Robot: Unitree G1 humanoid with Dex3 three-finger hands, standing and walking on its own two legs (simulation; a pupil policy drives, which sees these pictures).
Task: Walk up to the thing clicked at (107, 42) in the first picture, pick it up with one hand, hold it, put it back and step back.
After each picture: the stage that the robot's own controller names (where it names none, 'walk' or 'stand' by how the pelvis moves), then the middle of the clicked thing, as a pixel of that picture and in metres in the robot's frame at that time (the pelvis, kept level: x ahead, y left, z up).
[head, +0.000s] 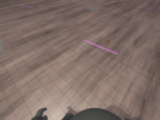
stand; (107, 42) +1.77 -0.49 -0.72
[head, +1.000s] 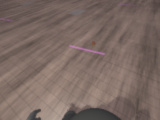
walk; (93, 43) +1.69 +0.00 -0.70
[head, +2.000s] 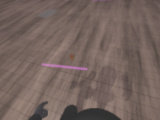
walk; (72, 57) +1.10 +0.35 -0.71
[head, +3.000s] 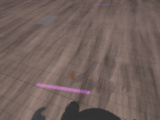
walk; (71, 76) +0.70 +0.31 -0.72
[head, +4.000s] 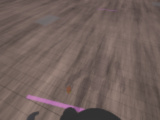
walk; (68, 90) +0.47 +0.24 -0.70
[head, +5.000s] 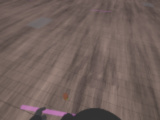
stand; (65, 96) +0.40 +0.25 -0.72
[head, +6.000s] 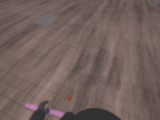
stand; (69, 97) +0.36 +0.20 -0.71
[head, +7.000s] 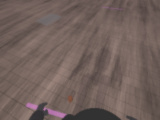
stand; (70, 99) +0.34 +0.19 -0.72
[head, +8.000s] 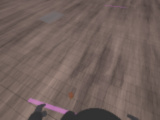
stand; (71, 95) +0.37 +0.19 -0.72
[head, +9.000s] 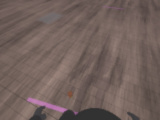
stand; (70, 94) +0.39 +0.20 -0.71
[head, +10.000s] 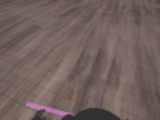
stand; (69, 97) +0.40 +0.19 -0.73
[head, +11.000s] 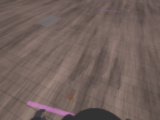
stand; (70, 97) +0.39 +0.19 -0.73
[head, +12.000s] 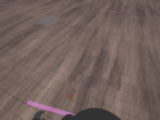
stand; (70, 96) +0.39 +0.18 -0.73
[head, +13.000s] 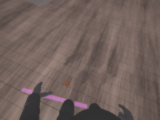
go down; (67, 84) +0.42 +0.19 -0.66
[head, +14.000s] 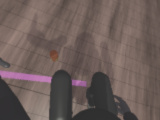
go down; (54, 56) +0.47 +0.25 -0.29
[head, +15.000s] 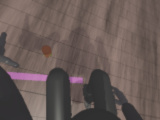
close in; (47, 51) +0.46 +0.27 -0.27
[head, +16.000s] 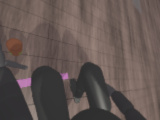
close; (15, 47) +0.44 +0.30 -0.22
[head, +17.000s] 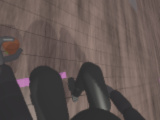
close; (11, 47) +0.44 +0.30 -0.22
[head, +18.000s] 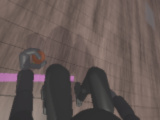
lift; (38, 58) +0.36 +0.26 -0.19
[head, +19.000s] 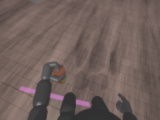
lift; (60, 75) +0.31 +0.18 -0.01
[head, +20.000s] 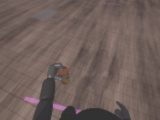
hold; (64, 76) +0.32 +0.16 -0.01
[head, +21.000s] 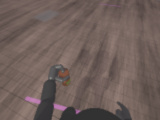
hold; (65, 77) +0.32 +0.16 -0.02
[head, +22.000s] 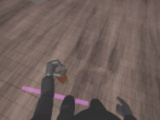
crouch; (62, 77) +0.33 +0.17 -0.11
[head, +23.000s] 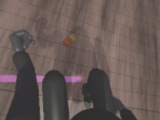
lower; (69, 40) +0.62 +0.05 -0.30
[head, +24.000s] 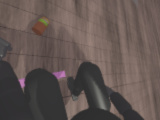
lower; (41, 26) +0.63 +0.14 -0.25
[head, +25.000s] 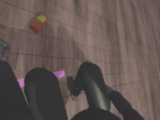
lower; (38, 23) +0.64 +0.16 -0.25
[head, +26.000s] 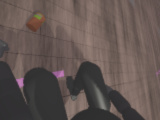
lower; (36, 22) +0.64 +0.17 -0.25
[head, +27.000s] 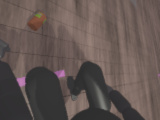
lower; (37, 21) +0.65 +0.18 -0.25
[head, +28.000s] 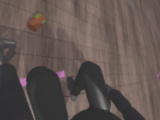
open; (36, 22) +0.65 +0.18 -0.25
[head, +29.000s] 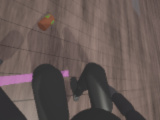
stand; (46, 22) +0.66 +0.18 -0.25
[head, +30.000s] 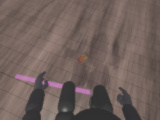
walk; (82, 58) +0.63 +0.04 -0.52
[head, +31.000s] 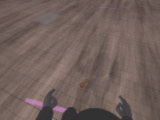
stand; (83, 84) +0.58 +0.00 -0.69
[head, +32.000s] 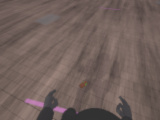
stand; (83, 84) +0.59 +0.01 -0.69
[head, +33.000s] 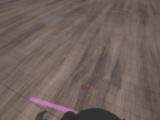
stand; (85, 85) +0.59 +0.00 -0.74
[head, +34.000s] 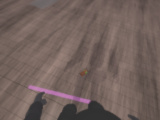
walk; (83, 72) +0.65 -0.04 -0.73
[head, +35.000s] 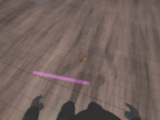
walk; (82, 59) +0.90 +0.03 -0.73
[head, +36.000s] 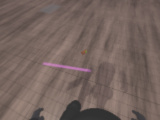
stand; (84, 52) +1.21 +0.13 -0.72
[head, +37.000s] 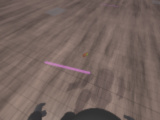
stand; (85, 54) +1.26 +0.04 -0.74
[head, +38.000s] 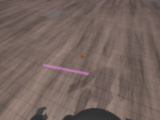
stand; (83, 55) +1.24 +0.07 -0.75
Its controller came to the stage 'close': yes
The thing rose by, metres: 0.69
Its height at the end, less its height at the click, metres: -0.02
